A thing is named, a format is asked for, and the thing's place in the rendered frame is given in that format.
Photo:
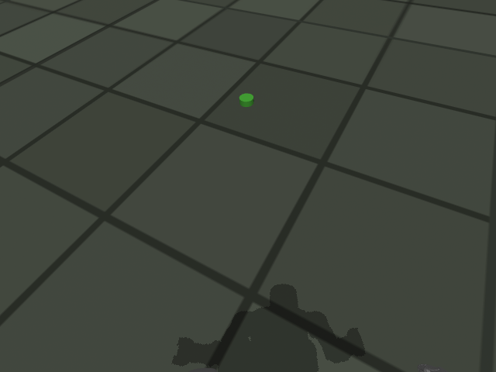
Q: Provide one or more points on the tin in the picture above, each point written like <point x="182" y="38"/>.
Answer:
<point x="246" y="100"/>

